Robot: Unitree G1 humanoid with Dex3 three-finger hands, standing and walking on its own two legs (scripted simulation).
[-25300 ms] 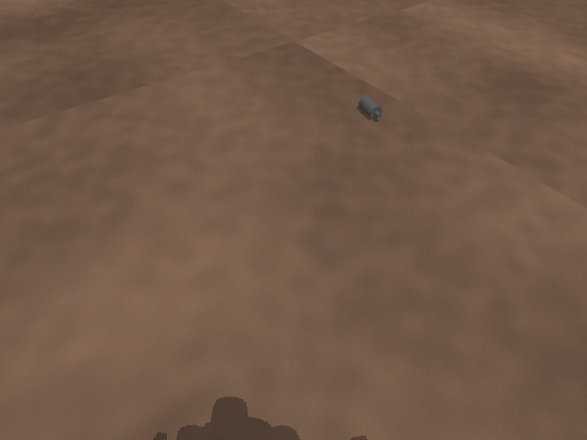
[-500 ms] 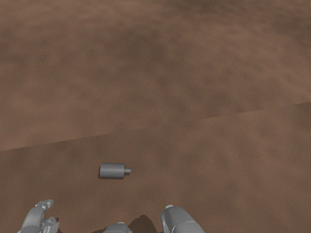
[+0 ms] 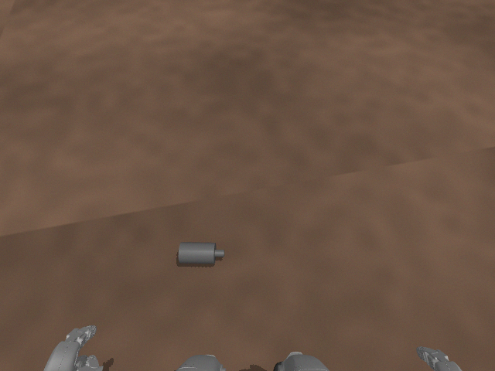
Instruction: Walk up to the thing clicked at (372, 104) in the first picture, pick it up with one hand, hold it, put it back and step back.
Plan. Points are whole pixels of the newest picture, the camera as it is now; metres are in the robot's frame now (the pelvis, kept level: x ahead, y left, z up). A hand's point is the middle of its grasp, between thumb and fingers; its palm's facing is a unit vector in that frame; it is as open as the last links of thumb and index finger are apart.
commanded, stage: walk up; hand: left
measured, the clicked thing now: (202, 252) +0.56 +0.20 -0.72
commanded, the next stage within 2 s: stand in 1.26 s
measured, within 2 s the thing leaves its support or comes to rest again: neither
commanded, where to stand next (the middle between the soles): +0.18 -0.02 m, yaw +0 degrees
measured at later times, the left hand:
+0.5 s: hand out of the picture -0.05 +0.23 -0.15, palm faces -0.05 -0.92 -0.38, open 7.3 cm
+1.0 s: hand out of the picture -0.03 +0.23 -0.14, palm faces +0.03 -0.94 -0.34, open 7.3 cm
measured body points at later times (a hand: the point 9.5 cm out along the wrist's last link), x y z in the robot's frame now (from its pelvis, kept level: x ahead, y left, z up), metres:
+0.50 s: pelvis -0.12 -0.04 -0.01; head -0.09 -0.04 +0.44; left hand -0.04 +0.28 -0.12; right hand -0.04 -0.37 -0.12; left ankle -0.07 +0.11 -0.70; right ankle -0.14 -0.17 -0.72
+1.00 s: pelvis -0.13 -0.03 +0.01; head -0.12 -0.02 +0.46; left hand -0.03 +0.28 -0.11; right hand -0.04 -0.32 -0.11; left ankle -0.11 +0.09 -0.72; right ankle -0.14 -0.17 -0.72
